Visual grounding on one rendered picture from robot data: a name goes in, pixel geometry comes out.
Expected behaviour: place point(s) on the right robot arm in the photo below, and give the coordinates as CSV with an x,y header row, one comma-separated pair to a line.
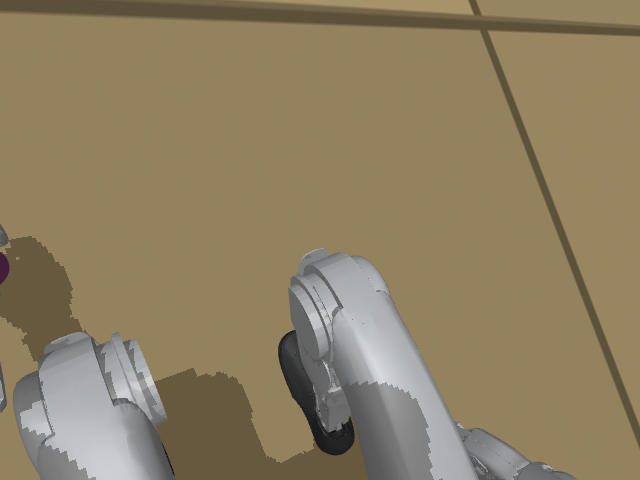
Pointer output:
x,y
542,471

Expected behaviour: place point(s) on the right robot foot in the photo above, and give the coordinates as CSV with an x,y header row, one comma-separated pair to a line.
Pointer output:
x,y
301,389

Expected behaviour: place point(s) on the right robot hand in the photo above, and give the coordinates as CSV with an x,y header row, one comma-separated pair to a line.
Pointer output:
x,y
492,458

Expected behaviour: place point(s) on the tin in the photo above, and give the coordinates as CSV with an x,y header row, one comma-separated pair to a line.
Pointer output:
x,y
4,268

